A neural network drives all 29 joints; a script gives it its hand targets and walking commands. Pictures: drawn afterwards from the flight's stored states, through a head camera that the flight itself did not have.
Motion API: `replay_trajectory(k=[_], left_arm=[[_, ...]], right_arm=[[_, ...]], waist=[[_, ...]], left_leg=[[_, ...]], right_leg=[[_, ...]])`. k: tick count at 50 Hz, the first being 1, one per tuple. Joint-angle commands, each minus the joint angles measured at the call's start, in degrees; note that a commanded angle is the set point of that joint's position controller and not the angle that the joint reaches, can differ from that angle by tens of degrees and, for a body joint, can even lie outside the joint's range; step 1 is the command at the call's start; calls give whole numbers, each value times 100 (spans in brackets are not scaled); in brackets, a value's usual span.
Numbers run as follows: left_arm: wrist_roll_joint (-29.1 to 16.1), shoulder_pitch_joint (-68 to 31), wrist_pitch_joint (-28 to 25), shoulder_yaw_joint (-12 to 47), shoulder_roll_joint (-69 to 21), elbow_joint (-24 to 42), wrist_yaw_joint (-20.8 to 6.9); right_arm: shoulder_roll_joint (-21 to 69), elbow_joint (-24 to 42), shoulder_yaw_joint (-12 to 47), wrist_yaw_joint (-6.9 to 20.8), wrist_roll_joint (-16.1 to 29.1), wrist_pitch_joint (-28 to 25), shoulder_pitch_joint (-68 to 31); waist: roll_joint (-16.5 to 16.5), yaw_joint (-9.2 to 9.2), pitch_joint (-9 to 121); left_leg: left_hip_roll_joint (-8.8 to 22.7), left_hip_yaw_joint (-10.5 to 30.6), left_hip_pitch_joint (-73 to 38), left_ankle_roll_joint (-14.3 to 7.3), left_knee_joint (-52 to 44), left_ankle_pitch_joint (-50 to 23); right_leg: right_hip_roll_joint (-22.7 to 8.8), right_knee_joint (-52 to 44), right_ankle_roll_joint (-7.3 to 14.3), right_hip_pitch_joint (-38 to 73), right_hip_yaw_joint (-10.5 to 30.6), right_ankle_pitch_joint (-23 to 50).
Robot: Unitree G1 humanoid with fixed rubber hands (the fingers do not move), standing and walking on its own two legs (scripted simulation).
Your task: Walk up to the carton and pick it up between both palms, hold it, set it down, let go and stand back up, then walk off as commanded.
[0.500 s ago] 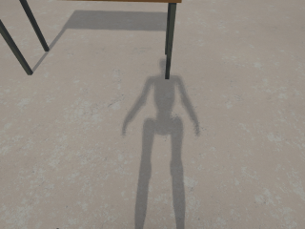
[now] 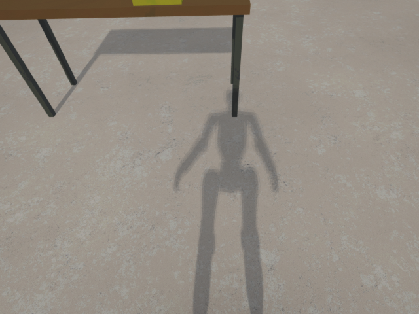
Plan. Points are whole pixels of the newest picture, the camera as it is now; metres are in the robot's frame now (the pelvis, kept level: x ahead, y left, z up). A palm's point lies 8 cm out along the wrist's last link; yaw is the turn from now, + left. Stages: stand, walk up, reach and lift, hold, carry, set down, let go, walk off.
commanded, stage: stand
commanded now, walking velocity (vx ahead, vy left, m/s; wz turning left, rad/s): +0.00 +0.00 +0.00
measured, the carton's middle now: out of the picture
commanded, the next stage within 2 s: none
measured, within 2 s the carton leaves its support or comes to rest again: neither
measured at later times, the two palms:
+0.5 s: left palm out of the picture +0.06 +0.30 -0.11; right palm out of the picture +0.05 -0.27 -0.12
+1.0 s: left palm out of the picture +0.06 +0.30 -0.11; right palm out of the picture +0.05 -0.26 -0.13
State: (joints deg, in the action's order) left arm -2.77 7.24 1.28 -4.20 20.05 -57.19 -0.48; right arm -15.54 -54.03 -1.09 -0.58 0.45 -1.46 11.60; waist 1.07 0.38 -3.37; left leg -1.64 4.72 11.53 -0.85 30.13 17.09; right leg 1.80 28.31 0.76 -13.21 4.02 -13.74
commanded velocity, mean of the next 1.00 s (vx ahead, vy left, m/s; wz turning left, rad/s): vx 0.00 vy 0.00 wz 0.00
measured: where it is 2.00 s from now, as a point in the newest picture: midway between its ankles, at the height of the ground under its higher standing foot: outside the picture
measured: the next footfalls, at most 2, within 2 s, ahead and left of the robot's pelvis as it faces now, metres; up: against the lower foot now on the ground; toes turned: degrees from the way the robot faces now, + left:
none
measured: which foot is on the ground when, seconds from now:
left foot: down 0.00-1.00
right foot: down 0.00-1.00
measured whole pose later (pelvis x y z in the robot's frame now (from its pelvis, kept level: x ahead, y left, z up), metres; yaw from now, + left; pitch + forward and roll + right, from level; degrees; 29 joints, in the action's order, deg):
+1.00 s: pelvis -0.01 +0.00 +0.00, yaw +0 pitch -2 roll +0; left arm -2.8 7.2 1.2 -4.2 19.1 -59.8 -0.5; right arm -15.5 -56.5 -0.8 -0.4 0.4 -1.5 11.6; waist 1.7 0.4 -3.5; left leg -1.6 4.8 11.5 -0.7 27.8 14.7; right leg 1.6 26.1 0.6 -13.2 4.0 -11.4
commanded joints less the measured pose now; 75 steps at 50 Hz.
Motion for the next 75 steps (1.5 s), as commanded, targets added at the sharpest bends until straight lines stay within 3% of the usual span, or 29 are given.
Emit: replay_trajectory(k=[1, 5, 6, 11, 13, 16, 20, 22, 23, 25, 26, 27, 28, 32, 34, 48, 49, 51, 53, 54, 59, 61, 62, 67, 72, 74, 75], left_arm=[[333, -552, -341, -36, 1076, 121, 68], [327, -492, -336, -9, 1017, 54, 71], [334, -511, -338, -25, 1070, 95, 70], [345, -514, -322, -11, 1055, 2, 62], [315, -463, -312, -16, 1071, -31, 80], [327, -375, -330, -1, 1017, -36, 57], [321, -457, -355, 0, 1012, -52, 58], [329, -377, -339, -18, 1053, -95, 60], [350, -379, -336, 6, 995, -85, 63], [336, -360, -345, 4, 1046, -83, 60], [328, -378, -339, 5, 999, -96, 54], [347, -427, -337, 4, 1024, -104, 58], [333, -382, -343, 7, 970, -86, 59], [349, -408, -344, -10, 1051, -89, 59], [324, -330, -334, -21, 1066, -80, 58], [339, -349, -336, 25, 971, -81, 76], [318, -325, -335, 25, 970, -97, 75], [324, -375, -324, -11, 1043, -81, 77], [352, -413, -353, -8, 1048, -77, 76], [330, -422, -344, -14, 1014, -42, 85], [343, -376, -364, 5, 991, -42, 85], [343, -361, -362, -3, 980, -61, 90], [335, -395, -347, 0, 963, -57, 87], [329, -305, -355, 6, 973, -84, 86], [334, -318, -342, -23, 1058, -84, 89], [331, -270, -347, 5, 944, -83, 76], [349, -319, -354, 18, 992, -95, 73]], right_arm=[[-1490, -35, -240, -80, -115, -208, -509], [-1504, -98, -225, -82, -158, -209, -476], [-1511, -85, -244, -66, -136, -205, -519], [-1523, -122, -227, -51, -152, -183, -558], [-1522, -167, -240, -46, -136, -187, -437], [-1541, -145, -225, -47, -160, -195, -525], [-1544, -204, -247, -47, -159, -213, -489], [-1502, -206, -247, -46, -155, -182, -446], [-1486, -188, -223, -47, -160, -187, -499], [-1503, -212, -217, -47, -170, -180, -446], [-1483, -195, -214, -33, -176, -179, -478], [-1502, -208, -217, -26, -168, -184, -435], [-1489, -226, -220, -35, -180, -193, -465], [-1416, -218, -195, -34, -145, -185, -408], [-1529, -229, -233, -40, -165, -189, -442], [-1550, -223, -221, -54, -150, -191, -404], [-1499, -217, -201, -57, -138, -184, -424], [-1532, -210, -219, -57, -168, -184, -486], [-1398, -178, -184, -48, -125, -186, -424], [-1478, -214, -197, -52, -153, -181, -491], [-1505, -207, -221, -67, -145, -176, -417], [-1485, -196, -215, -38, -152, -189, -394], [-1441, -169, -204, -35, -161, -201, -454], [-1464, -200, -187, -45, -137, -189, -362], [-1448, -214, -195, -55, -154, -174, -326], [-1528, -207, -221, -47, -162, -198, -385], [-1483, -211, -206, -37, -133, -194, -345]], waist=[[-7, -70, 609], [6, -104, 541], [111, -104, 528], [-11, -85, 384], [142, -54, 364], [230, -106, 465], [51, -84, 455], [244, -81, 410], [69, -91, 412], [213, -99, 418], [117, -107, 402], [191, -51, 377], [223, -129, 302], [54, -86, 417], [172, -118, 402], [-27, -111, 520], [131, -106, 526], [96, -134, 532], [60, -66, 619], [91, -126, 647], [-16, -94, 690], [169, -79, 651], [72, -101, 647], [246, -87, 558], [229, -87, 542], [99, -143, 403], [1, -82, 509]], left_leg=[[731, 634, -128, -111, -1105, -1440], [744, 625, -62, -146, -1118, -1478], [715, 597, -25, -123, -1126, -1292], [737, 689, 66, -114, -1298, -835], [739, 718, 100, -116, -1350, -662], [748, 718, 41, -123, -1330, -856], [762, 699, -16, -127, -1311, -1078], [734, 680, 24, -122, -1299, -784], [769, 708, 20, -127, -1308, -828], [739, 689, 41, -129, -1341, -700], [750, 725, 110, -132, -1392, -477], [724, 703, 49, -111, -1387, -520], [732, 696, 138, -127, -1356, -582], [716, 675, 81, -112, -1318, -674], [729, 725, 80, -138, -1359, -702], [736, 665, -118, -93, -1322, -1101], [773, 689, -80, -115, -1327, -1119], [767, 676, -41, -112, -1350, -946], [719, 613, -139, -95, -1307, -1134], [750, 628, -129, -109, -1297, -1116], [745, 619, -219, -121, -1259, -1328], [719, 538, -213, -91, -1242, -1299], [742, 617, -155, -94, -1268, -1199], [756, 642, -68, -102, -1345, -1136], [754, 642, -27, -113, -1330, -1036], [762, 648, 31, -134, -1355, -946], [746, 634, -66, -108, -1364, -919]], right_leg=[[-738, -596, 236, 909, 507, 1485], [-745, -615, 250, 851, 541, 1418], [-727, -668, 224, 870, 533, 1345], [-696, -735, 203, 708, 528, 940], [-684, -756, 208, 698, 579, 817], [-668, -754, 191, 830, 527, 943], [-676, -690, 173, 786, 530, 1120], [-706, -798, 219, 749, 578, 937], [-687, -775, 207, 764, 534, 958], [-693, -801, 202, 701, 583, 769], [-676, -814, 194, 702, 572, 615], [-694, -841, 225, 625, 612, 604], [-697, -852, 209, 675, 605, 697], [-698, -850, 208, 737, 629, 734], [-695, -814, 214, 757, 607, 790], [-679, -752, 172, 723, 534, 969], [-684, -738, 169, 762, 538, 1042], [-705, -758, 194, 771, 534, 927], [-727, -728, 202, 762, 563, 1107], [-697, -748, 181, 809, 574, 1088], [-707, -690, 177, 831, 535, 1325], [-715, -737, 180, 794, 555, 1277], [-718, -726, 186, 792, 530, 1180], [-704, -701, 166, 809, 508, 1193], [-718, -755, 183, 789, 542, 1038], [-708, -788, 166, 721, 552, 1015], [-710, -783, 169, 687, 527, 896]])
